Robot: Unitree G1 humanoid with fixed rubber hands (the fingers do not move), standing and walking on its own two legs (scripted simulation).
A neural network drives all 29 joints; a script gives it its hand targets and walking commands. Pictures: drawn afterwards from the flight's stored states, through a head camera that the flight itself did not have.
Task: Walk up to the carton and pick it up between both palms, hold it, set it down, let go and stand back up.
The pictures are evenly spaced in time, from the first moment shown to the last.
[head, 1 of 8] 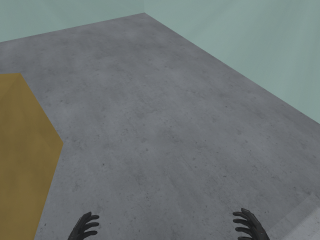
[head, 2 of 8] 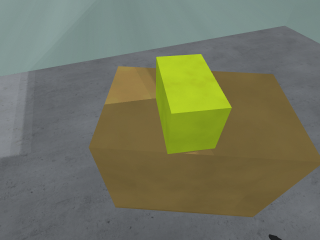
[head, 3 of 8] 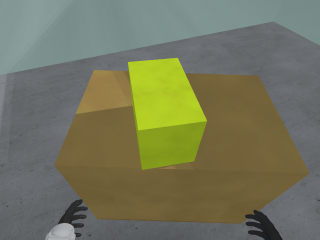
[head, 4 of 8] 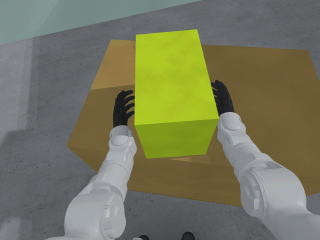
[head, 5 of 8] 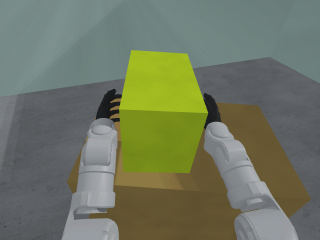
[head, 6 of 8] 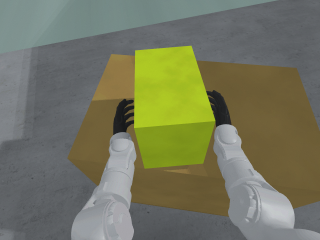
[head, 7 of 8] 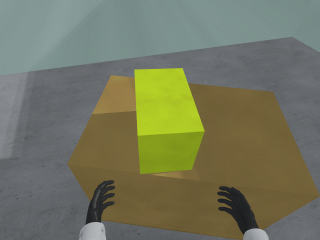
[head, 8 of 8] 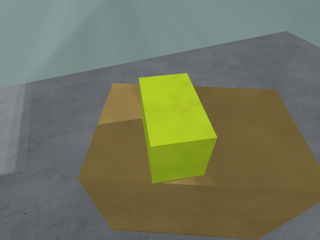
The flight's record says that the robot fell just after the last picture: no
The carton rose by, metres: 0.19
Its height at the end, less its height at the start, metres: +0.00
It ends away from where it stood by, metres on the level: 0.04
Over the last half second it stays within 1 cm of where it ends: yes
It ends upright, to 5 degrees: yes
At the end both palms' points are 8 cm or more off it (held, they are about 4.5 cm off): yes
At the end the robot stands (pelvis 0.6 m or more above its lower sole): yes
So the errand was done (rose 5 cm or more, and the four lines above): yes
